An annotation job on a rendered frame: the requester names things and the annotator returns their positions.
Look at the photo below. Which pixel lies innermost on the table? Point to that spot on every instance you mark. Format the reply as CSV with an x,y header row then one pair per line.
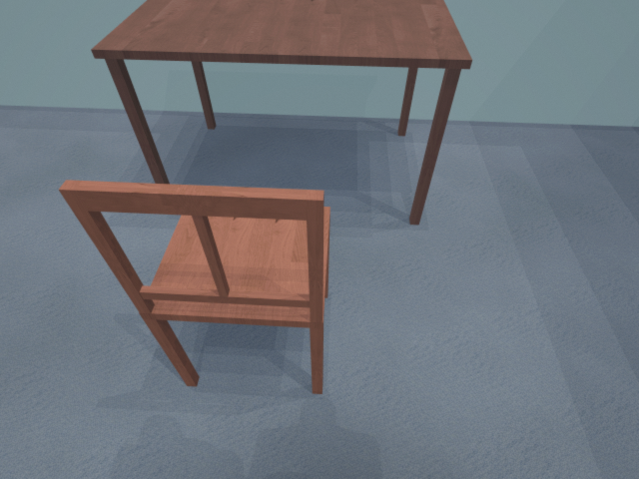
x,y
378,33

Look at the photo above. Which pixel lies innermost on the chair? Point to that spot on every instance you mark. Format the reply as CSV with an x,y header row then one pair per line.
x,y
238,255

